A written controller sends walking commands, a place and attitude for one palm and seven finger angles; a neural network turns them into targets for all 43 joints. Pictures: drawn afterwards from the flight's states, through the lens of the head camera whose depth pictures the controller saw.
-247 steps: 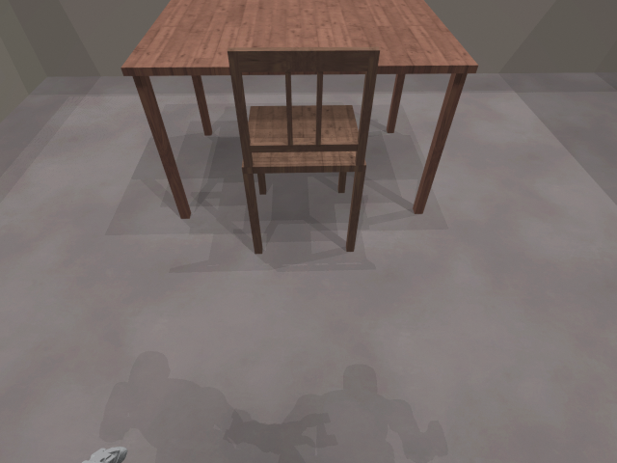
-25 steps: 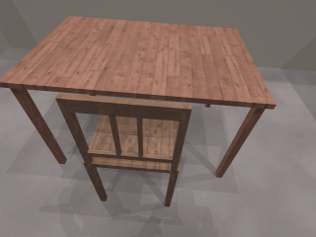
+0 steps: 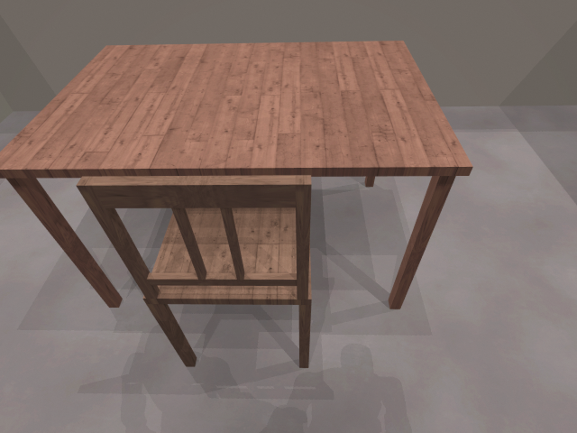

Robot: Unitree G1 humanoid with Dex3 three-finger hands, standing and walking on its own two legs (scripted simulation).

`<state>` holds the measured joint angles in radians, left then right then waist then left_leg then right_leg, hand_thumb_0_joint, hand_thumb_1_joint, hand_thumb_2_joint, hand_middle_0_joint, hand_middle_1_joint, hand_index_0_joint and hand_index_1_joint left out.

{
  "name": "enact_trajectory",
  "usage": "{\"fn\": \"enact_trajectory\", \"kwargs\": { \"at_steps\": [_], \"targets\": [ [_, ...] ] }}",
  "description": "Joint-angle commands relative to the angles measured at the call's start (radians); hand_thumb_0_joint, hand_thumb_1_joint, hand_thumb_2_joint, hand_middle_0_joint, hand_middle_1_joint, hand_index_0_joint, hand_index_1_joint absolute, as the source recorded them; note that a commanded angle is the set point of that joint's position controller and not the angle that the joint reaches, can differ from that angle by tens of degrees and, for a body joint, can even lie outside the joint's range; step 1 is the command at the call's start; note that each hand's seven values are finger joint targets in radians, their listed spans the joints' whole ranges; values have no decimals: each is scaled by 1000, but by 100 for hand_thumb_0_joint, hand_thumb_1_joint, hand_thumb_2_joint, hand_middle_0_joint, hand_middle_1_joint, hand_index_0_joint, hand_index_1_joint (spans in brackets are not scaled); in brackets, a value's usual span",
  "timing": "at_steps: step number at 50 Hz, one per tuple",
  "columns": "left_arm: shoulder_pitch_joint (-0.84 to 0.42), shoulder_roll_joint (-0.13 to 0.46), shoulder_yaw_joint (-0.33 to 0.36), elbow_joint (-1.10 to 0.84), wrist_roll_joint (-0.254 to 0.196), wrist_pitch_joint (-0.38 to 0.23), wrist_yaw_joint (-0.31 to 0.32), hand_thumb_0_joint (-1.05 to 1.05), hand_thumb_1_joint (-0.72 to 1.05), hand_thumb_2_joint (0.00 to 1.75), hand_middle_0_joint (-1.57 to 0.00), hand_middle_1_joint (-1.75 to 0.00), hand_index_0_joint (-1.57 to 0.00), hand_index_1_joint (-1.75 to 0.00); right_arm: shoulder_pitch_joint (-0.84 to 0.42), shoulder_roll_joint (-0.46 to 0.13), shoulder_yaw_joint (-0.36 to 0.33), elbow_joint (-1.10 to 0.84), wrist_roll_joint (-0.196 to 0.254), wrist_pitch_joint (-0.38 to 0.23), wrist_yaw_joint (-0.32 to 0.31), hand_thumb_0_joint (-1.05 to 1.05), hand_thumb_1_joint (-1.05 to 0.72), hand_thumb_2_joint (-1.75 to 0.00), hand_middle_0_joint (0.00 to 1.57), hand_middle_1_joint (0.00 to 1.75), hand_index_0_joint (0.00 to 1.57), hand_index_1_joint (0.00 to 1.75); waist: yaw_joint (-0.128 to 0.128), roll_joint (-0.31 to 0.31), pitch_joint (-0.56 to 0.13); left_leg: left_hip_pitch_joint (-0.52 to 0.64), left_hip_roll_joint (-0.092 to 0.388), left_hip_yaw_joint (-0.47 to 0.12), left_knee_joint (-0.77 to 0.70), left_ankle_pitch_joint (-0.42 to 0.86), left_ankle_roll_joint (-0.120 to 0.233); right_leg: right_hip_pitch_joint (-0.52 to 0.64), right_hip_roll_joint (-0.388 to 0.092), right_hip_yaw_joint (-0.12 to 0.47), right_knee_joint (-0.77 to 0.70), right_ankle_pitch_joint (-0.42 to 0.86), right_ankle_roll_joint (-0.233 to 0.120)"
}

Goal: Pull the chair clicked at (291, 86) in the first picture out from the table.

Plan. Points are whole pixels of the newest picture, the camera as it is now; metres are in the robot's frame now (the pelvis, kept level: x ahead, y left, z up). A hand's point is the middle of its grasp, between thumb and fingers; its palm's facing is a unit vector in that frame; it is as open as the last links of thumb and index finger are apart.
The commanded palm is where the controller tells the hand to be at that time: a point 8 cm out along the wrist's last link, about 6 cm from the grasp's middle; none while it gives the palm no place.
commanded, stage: come to a stop and stand still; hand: left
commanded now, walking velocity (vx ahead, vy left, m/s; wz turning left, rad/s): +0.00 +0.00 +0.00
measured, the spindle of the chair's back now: (191, 244) +0.50 +0.25 -0.10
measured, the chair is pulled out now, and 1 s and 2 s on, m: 0.00 0.00 0.00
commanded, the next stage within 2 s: look again from close up in 0.32 s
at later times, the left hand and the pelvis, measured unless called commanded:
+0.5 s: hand out of the picture -0.02 +0.17 -0.18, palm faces +0.04 -0.98 -0.17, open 7.4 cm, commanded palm none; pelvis -0.01 +0.02 +0.00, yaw +0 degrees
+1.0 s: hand out of the picture -0.01 +0.25 -0.18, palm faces +0.02 -0.98 -0.19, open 7.4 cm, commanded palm none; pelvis +0.00 +0.08 +0.00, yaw +0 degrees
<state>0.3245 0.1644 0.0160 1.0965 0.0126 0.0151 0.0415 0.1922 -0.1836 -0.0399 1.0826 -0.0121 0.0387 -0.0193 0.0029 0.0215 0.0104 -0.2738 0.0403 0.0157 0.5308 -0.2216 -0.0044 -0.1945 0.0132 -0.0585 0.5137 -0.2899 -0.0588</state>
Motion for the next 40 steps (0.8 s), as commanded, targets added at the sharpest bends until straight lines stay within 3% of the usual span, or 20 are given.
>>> {"fn": "enact_trajectory", "kwargs": {
  "at_steps": [1, 2, 3, 4, 6, 10, 18, 20, 21, 22, 23, 24, 26, 28, 29, 31, 35, 40],
  "targets": [
    [-5, 95, 4, -21, -8, -29, -3, 0, 90, 90, -20, -30, -20, -30, 50, -32, 20, 3, 2, -34, -11, 0, -90, -90, 20, 30, 20, 30, 1, -31, 78, 78, 57, -84, -154, 135, 10, -90, -131, 141, -200, 56, 22],
    [2, 91, 4, -17, -7, -29, -2, 0, 90, 90, -20, -30, -20, -30, 52, -40, 23, 7, 2, -33, -13, 0, -90, -90, 20, 30, 20, 30, 7, -49, 104, 55, 58, -83, -167, 99, 7, -74, -126, 150, -226, 29, 30],
    [9, 96, 8, -14, -5, -31, -5, 0, 90, 90, -20, -30, -20, -30, 60, -39, 25, 14, 2, -31, -16, 0, -90, -90, 20, 30, 20, 30, 13, -107, 132, 49, 53, -66, -158, 72, 2, -77, -123, 150, -257, 14, 38],
    [11, 106, 11, -1, -8, -29, -5, 0, 90, 90, -20, -30, -20, -30, 66, -40, 26, 25, -1, -32, -16, 0, -90, -90, 20, 30, 20, 30, 14, -46, 107, 61, 39, -55, -145, 85, -2, -62, -139, 157, -260, 18, 39],
    [-14, 118, 16, -1, -11, -26, -5, 0, 90, 90, -20, -30, -20, -30, 90, -34, 29, 35, -3, -30, -14, 0, -90, -90, 20, 30, 20, 30, 8, -11, 75, 64, 34, -48, -150, 61, -10, -30, -142, 158, -269, -33, 32],
    [-25, 114, 21, -1, -9, -19, -7, 0, 90, 90, -20, -30, -20, -30, 133, -28, 26, 49, -6, -23, -14, 0, -90, -90, 20, 30, 20, 30, 4, -35, 97, 55, 24, -32, -133, -6, -9, -66, -151, 175, -322, -178, 30],
    [-8, 83, 25, 3, -10, -19, -10, 0, 90, 90, -20, -30, -20, -30, 206, -3, 27, 61, -6, -30, -20, 0, -90, -90, 20, 30, 20, 30, 1, -41, 129, 31, 31, -46, -156, -7, -2, -82, -128, 146, -303, -170, 14],
    [7, 70, 22, 10, -11, -20, -9, 0, 90, 90, -20, -30, -20, -30, 207, -1, 29, 59, -6, -36, -21, 0, -90, -90, 20, 30, 20, 30, 3, -19, 120, 33, 33, -52, -165, 14, -2, -75, -125, 136, -280, -129, 15],
    [109, 85, 9, 25, 11, -65, 34, 0, 90, 90, -20, -30, -20, -30, 75, -27, 30, -5, -5, -62, -9, 0, -90, -90, 20, 30, 20, 30, 52, -35, 118, -85, 11, 5, 92, -47, -35, -8, -212, 249, -234, 509, 87],
    [81, 142, 15, -16, 10, -75, 26, 0, 90, 90, -20, -30, -20, -30, 160, 16, 27, -43, 2, -49, -5, 0, -90, -90, 20, 30, 20, 30, -20, -26, 1, -67, 17, -48, 171, -146, -6, 29, -293, 261, -216, 481, 29],
    [30, 153, 20, -36, 7, -74, 15, 0, 90, 90, -20, -30, -20, -30, 167, 13, 26, -45, -1, -39, -2, 0, -90, -90, 20, 30, 20, 30, -20, -7, -23, -43, 25, -25, 166, -162, 3, 23, -294, 237, -219, 376, -40],
    [-1, 141, 22, -49, 10, -69, 14, 0, 90, 90, -20, -30, -20, -30, 186, 16, 25, -44, 3, -40, 0, 0, -90, -90, 20, 30, 20, 30, -38, -52, -28, -20, 20, 0, 142, -150, 2, -18, -256, 185, -219, 194, -68],
    [-12, 114, 19, -63, 9, -64, 11, 0, 90, 90, -20, -30, -20, -30, 225, 19, 30, -44, 1, -54, 3, 0, -90, -90, 20, 30, 20, 30, -48, -86, -14, 47, -2, 7, 11, -48, 1, -51, -194, 126, -168, 122, -54],
    [4, 73, 11, -59, 3, -54, 7, 0, 90, 90, -20, -30, -20, -30, 238, -1, 30, -36, -3, -73, -1, 0, -90, -90, 20, 30, 20, 30, -31, 4, 31, 38, 34, -52, -82, 68, 17, -72, -123, 81, -94, 44, -18],
    [33, 44, 8, -54, -2, -50, 8, 0, 90, 90, -20, -30, -20, -30, 236, -29, 30, -38, -8, -78, -4, 0, -90, -90, 20, 30, 20, 30, -15, 38, 36, 8, 85, -97, -104, 125, 38, -52, -94, 73, -69, 50, -1],
    [45, 42, 2, -50, 1, -37, 6, 0, 90, 90, -20, -30, -20, -30, 188, -44, 31, -48, -4, -75, -9, 0, -90, -90, 20, 30, 20, 30, 6, 113, 76, -66, 93, -144, -171, 67, 58, -4, -78, 41, -53, 14, 19],
    [54, 42, -4, -51, 7, -28, 0, 0, 90, 90, -20, -30, -20, -30, 170, -66, 31, -55, -3, -71, -8, 0, -90, -90, 20, 30, 20, 30, 7, 17, 146, -122, 83, -172, -257, -138, 64, -12, -80, 37, -61, 12, 26],
    [60, 49, -6, -53, 8, -27, -3, 0, 90, 90, -20, -30, -20, -30, 164, -82, 31, -49, -3, -76, -9, 0, -90, -90, 20, 30, 20, 30, 8, 28, 102, -45, 86, -183, -299, -127, 64, -23, -91, 38, -61, 35, 35]
  ]
}}
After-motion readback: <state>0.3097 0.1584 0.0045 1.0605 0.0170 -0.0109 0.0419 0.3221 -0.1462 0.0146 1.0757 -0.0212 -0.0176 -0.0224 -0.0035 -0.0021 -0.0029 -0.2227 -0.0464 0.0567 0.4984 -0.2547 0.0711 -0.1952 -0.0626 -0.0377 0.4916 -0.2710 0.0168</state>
